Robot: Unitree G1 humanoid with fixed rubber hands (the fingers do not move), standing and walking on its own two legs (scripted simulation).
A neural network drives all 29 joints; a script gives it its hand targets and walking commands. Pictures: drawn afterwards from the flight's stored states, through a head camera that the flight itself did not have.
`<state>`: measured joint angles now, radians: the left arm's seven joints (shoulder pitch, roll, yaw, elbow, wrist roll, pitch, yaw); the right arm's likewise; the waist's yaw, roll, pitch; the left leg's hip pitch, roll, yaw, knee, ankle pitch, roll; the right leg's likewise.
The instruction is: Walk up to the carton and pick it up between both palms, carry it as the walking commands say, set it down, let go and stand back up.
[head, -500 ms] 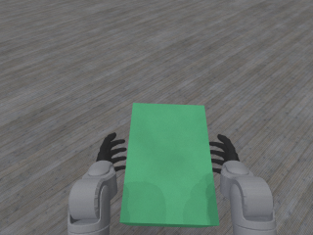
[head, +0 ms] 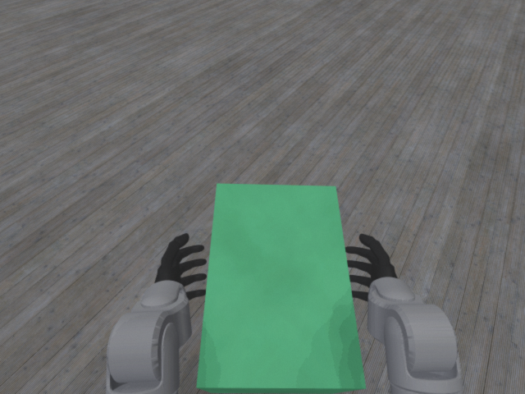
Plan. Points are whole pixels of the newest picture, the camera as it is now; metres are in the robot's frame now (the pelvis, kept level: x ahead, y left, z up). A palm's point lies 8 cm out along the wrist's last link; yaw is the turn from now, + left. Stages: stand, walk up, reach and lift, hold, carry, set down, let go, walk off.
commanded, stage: carry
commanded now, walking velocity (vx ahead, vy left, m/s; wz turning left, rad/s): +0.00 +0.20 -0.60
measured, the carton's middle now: (274, 288) +0.30 +0.02 +0.00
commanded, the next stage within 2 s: none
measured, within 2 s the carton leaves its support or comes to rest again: neither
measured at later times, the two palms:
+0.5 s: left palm (174, 281) +0.26 +0.15 +0.09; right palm (386, 373) +0.16 -0.10 +0.09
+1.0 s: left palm (175, 292) +0.24 +0.15 +0.09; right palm out of the picture +0.07 -0.06 +0.08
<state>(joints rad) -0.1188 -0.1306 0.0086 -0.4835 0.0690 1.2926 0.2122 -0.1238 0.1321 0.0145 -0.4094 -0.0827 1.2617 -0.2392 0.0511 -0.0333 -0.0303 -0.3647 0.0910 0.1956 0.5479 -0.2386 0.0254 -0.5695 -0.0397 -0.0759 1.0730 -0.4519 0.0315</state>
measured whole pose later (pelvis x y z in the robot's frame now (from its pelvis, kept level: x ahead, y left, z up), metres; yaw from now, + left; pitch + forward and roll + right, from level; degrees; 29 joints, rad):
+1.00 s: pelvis -0.05 +0.21 +0.00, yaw -37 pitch +4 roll +3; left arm -0.14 -0.13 0.01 -0.46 0.09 1.25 0.20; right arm -0.12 0.13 0.02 -0.49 -0.07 1.29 -0.26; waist -0.03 -0.01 0.00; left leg -0.58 0.05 0.06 1.07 -0.37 -0.08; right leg -0.37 -0.05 0.03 0.58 -0.28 0.01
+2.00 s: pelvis +0.01 +0.38 -0.01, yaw -58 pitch +1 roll +0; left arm -0.12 -0.13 -0.02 -0.45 0.09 1.32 0.23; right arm -0.14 0.13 0.00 -0.40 -0.11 1.30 -0.23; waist 0.03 -0.01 -0.07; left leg -0.39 0.07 0.08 0.58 -0.20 -0.01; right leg -0.32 -0.02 -0.06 0.59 -0.28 0.00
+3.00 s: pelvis -0.02 +0.36 -0.01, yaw -57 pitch +1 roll +0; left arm -0.15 -0.13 0.01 -0.39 0.11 1.30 0.22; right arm -0.16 0.14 0.00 -0.38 -0.11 1.30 -0.22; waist 0.00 0.00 -0.07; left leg -0.39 0.09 0.03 0.59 -0.21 -0.06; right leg -0.32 0.00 -0.10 0.63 -0.33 -0.05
